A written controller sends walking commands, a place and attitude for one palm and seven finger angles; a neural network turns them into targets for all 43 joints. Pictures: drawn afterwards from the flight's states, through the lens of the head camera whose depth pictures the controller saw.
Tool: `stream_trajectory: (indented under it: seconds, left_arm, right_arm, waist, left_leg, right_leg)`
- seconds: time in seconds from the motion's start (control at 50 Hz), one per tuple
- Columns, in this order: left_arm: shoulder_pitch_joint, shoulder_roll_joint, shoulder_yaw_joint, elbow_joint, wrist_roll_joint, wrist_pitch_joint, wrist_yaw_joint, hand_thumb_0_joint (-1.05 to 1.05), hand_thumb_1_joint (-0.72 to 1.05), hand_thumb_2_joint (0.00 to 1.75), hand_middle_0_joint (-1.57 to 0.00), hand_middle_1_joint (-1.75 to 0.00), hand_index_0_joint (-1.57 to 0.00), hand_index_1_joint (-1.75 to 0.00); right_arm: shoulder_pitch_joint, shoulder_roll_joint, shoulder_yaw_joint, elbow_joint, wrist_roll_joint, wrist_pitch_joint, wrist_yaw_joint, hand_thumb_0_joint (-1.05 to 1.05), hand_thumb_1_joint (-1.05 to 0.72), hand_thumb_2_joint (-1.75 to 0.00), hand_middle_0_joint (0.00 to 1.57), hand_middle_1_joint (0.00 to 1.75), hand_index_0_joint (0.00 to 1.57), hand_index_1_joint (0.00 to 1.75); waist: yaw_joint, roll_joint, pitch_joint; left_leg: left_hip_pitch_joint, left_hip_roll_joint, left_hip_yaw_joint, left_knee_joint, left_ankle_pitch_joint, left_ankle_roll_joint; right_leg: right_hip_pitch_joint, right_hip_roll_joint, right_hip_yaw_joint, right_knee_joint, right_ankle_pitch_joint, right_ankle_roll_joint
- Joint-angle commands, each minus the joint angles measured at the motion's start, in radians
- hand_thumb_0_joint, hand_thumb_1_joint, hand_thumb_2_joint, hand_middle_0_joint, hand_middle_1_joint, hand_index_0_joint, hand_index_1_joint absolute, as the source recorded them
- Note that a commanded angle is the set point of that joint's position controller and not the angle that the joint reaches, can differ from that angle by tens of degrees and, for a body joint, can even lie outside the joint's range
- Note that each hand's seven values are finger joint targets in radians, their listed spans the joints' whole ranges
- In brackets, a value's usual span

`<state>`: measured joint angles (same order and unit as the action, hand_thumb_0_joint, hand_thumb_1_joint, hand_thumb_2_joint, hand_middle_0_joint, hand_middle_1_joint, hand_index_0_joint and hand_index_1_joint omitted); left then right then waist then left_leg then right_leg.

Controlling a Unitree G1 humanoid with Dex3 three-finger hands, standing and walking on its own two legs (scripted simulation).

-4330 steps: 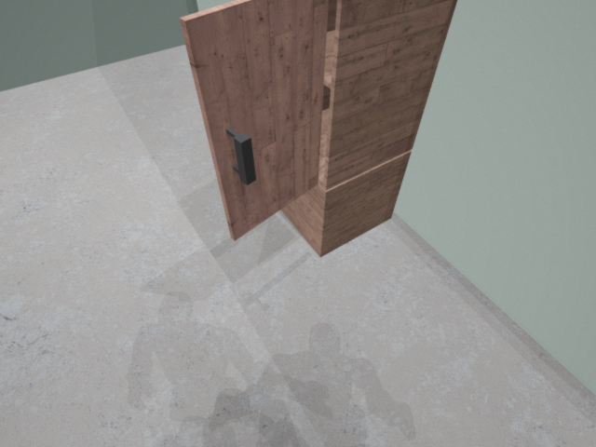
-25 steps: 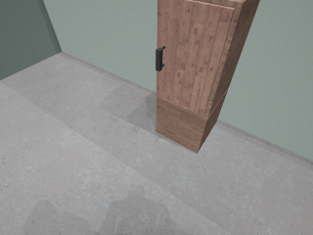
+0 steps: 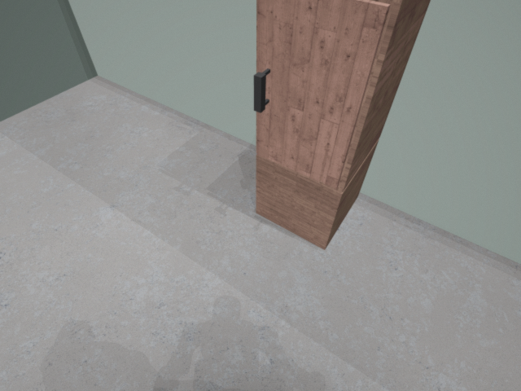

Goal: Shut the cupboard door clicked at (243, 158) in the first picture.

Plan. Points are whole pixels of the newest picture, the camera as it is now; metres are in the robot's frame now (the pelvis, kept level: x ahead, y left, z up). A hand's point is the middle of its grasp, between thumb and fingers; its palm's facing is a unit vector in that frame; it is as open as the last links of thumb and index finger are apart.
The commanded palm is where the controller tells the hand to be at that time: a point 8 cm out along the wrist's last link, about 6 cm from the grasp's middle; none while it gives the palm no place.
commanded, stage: look to check the result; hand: left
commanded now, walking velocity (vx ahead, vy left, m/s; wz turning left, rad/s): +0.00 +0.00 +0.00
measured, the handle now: (263, 90) +0.96 +0.04 -0.05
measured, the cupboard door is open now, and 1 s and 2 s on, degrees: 1 1 1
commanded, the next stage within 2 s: walk to a spot facing it in 0.32 s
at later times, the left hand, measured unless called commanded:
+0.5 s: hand out of the picture +0.05 +0.20 -0.17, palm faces +0.01 -0.97 -0.26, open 7.4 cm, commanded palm none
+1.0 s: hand out of the picture +0.03 +0.23 -0.18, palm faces +0.28 -0.93 -0.26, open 7.4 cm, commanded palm none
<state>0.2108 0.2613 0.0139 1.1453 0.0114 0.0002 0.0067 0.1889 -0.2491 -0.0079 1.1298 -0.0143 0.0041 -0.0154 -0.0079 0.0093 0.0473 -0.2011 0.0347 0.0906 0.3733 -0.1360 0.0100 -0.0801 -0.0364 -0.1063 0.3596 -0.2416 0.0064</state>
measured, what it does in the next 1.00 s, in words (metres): lifts its right foot, turning left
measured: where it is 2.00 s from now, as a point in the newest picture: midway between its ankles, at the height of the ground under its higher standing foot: outside the picture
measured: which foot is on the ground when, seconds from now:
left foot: down 0.00-1.00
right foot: down 0.00-0.78, up 0.80-1.00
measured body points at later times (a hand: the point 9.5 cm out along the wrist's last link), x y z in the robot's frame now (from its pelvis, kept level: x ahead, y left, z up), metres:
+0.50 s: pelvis +0.02 -0.01 +0.00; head +0.04 -0.01 +0.45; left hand +0.05 +0.25 -0.15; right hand +0.07 -0.27 -0.15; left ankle +0.04 +0.11 -0.75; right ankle -0.03 -0.12 -0.75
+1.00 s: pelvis +0.01 +0.01 -0.01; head +0.07 +0.03 +0.43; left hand +0.02 +0.28 -0.16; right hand +0.10 -0.22 -0.16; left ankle +0.04 +0.11 -0.75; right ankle +0.02 -0.15 -0.68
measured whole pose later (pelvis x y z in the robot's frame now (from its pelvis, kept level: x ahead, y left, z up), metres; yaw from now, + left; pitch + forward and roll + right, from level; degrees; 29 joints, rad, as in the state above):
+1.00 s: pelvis +0.01 +0.01 -0.01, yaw +17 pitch +1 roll -1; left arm 0.14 0.23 0.07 0.94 0.02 0.05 0.01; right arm 0.23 -0.19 -0.04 0.99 -0.03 0.04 -0.01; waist -0.03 0.00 0.11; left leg -0.37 -0.04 -0.01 0.52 -0.18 0.05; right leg -0.46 -0.06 0.00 1.06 -0.42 0.04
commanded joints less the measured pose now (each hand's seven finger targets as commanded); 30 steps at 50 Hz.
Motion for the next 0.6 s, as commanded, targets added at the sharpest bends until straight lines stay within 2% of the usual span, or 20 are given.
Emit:
stream_trajectory:
  seconds: [0.0,0.06,0.12,0.26,0.42,0.48,0.54,0.58]
  left_arm:
    - [0.012,0.159,0.026,-0.043,0.003,-0.019,0.012,0.00,0.90,0.90,-0.20,-0.30,-0.20,-0.30]
    - [0.011,0.159,0.024,-0.040,0.003,-0.018,0.012,0.00,0.90,0.90,-0.20,-0.30,-0.20,-0.30]
    - [0.009,0.160,0.024,-0.042,0.003,-0.020,0.013,0.00,0.90,0.90,-0.20,-0.30,-0.20,-0.30]
    - [0.007,0.158,0.023,-0.041,0.003,-0.019,0.014,0.00,0.90,0.90,-0.20,-0.30,-0.20,-0.30]
    - [0.023,0.147,0.024,-0.038,0.002,-0.021,0.016,0.00,0.90,0.90,-0.20,-0.30,-0.20,-0.30]
    - [0.064,0.094,0.025,-0.039,0.000,-0.004,0.026,0.00,0.90,0.90,-0.20,-0.30,-0.20,-0.30]
    - [0.087,0.110,0.043,-0.059,0.000,0.010,0.032,0.00,0.90,0.90,-0.20,-0.30,-0.20,-0.30]
    - [0.095,0.130,0.058,-0.082,0.005,0.016,0.034,0.00,0.90,0.90,-0.20,-0.30,-0.20,-0.30]
  right_arm:
    - [-0.005,-0.169,-0.031,-0.043,0.002,-0.017,-0.007,0.00,-0.90,-0.90,0.20,0.30,0.20,0.30]
    - [-0.009,-0.167,-0.029,-0.041,0.002,-0.016,-0.007,0.00,-0.90,-0.90,0.20,0.30,0.20,0.30]
    - [-0.016,-0.166,-0.028,-0.043,0.001,-0.017,-0.007,0.00,-0.90,-0.90,0.20,0.30,0.20,0.30]
    - [-0.024,-0.161,-0.024,-0.041,0.001,-0.015,-0.007,0.00,-0.90,-0.90,0.20,0.30,0.20,0.30]
    - [-0.019,-0.154,-0.021,-0.039,0.000,-0.016,-0.011,0.00,-0.90,-0.90,0.20,0.30,0.20,0.30]
    - [0.018,-0.084,-0.010,-0.045,0.001,-0.001,-0.009,0.00,-0.90,-0.90,0.20,0.30,0.20,0.30]
    - [0.025,-0.085,-0.022,-0.060,-0.001,0.015,-0.010,0.00,-0.90,-0.90,0.20,0.30,0.20,0.30]
    - [0.025,-0.080,-0.030,-0.083,0.000,0.024,-0.007,0.00,-0.90,-0.90,0.20,0.30,0.20,0.30]
  waist:
    - [0.004,-0.005,-0.008]
    - [0.004,-0.007,-0.017]
    - [0.005,-0.007,-0.033]
    - [0.005,-0.007,-0.022]
    - [0.005,-0.003,-0.037]
    - [0.008,-0.005,-0.039]
    - [0.016,-0.018,-0.030]
    - [0.022,-0.067,-0.021]
  left_leg:
    - [0.069,0.096,-0.123,-0.060,0.090,0.017]
    - [0.072,0.094,-0.123,-0.065,0.084,0.016]
    - [0.087,0.096,-0.122,-0.057,0.124,0.017]
    - [0.088,0.095,-0.120,-0.062,0.124,0.012]
    - [0.106,0.096,-0.109,-0.049,0.169,0.011]
    - [0.060,0.081,-0.104,0.007,0.244,0.001]
    - [-0.007,0.065,-0.097,0.090,0.256,-0.001]
    - [-0.080,0.036,-0.075,0.186,0.200,-0.007]
  right_leg:
    - [-0.066,-0.102,0.100,-0.092,0.096,-0.045]
    - [-0.056,-0.102,0.100,-0.097,0.091,-0.043]
    - [-0.040,-0.106,0.097,-0.094,0.139,-0.044]
    - [-0.032,-0.106,0.093,-0.103,0.146,-0.041]
    - [-0.008,-0.109,0.087,-0.101,0.218,-0.042]
    - [0.013,-0.121,0.048,-0.028,0.277,-0.031]
    - [0.015,-0.148,0.028,0.038,0.299,-0.046]
    - [0.024,-0.196,0.038,0.050,0.319,-0.083]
